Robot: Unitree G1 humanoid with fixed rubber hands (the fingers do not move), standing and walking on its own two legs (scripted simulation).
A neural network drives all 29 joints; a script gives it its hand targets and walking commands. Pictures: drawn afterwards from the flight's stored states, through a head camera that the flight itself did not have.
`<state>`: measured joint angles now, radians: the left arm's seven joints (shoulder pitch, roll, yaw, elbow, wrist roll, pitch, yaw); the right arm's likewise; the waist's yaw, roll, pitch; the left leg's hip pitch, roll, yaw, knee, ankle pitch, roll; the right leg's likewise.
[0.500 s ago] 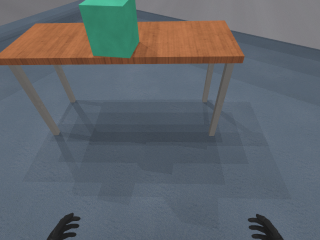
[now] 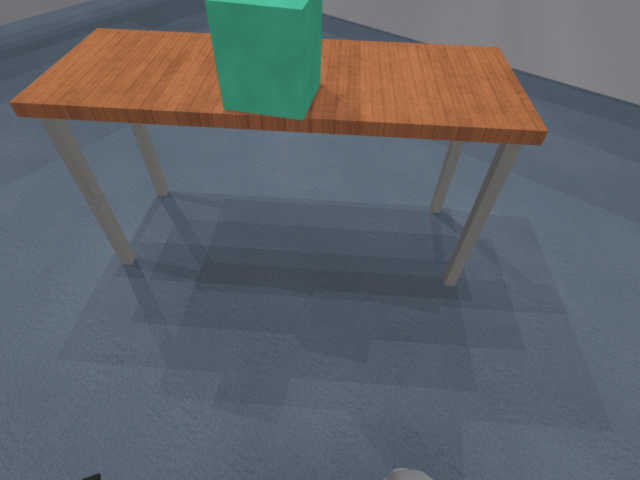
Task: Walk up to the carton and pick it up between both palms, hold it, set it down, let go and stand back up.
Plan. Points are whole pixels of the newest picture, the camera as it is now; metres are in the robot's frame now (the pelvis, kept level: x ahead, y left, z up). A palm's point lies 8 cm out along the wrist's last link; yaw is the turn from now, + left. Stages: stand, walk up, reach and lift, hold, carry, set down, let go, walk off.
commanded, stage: walk up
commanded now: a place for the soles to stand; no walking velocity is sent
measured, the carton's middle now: (271, 47) +1.05 +0.14 +0.07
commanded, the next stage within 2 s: none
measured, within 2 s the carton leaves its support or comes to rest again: neither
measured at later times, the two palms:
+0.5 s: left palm (130, 422) +0.23 +0.27 -0.08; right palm (554, 399) +0.27 -0.32 -0.10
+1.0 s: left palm (104, 300) +0.42 +0.37 -0.08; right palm (475, 278) +0.46 -0.24 -0.06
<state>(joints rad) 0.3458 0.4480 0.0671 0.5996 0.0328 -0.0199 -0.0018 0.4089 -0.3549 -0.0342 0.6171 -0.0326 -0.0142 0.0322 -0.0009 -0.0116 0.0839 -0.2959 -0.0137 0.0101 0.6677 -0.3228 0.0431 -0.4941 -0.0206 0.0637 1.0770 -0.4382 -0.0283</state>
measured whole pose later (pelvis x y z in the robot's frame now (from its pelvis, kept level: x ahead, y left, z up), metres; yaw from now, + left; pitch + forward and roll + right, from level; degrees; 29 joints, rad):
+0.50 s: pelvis +0.18 -0.04 -0.01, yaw +1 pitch -5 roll +0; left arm 0.42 0.41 0.03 0.60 0.04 -0.04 0.00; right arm 0.36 -0.37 -0.03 0.55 -0.03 0.02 0.04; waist 0.00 0.05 0.13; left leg -0.43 0.00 0.00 1.16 -0.56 0.02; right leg -0.33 0.00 -0.05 0.72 -0.31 -0.04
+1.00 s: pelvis +0.35 +0.05 +0.00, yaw +4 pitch -3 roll -2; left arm 0.36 0.46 0.04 0.60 0.02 -0.02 0.02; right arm 0.37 -0.38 -0.03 0.55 -0.03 0.01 0.04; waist 0.00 -0.01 0.08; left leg -0.31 0.01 0.02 0.65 -0.29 0.04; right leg -0.51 -0.03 0.01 1.10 -0.49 0.00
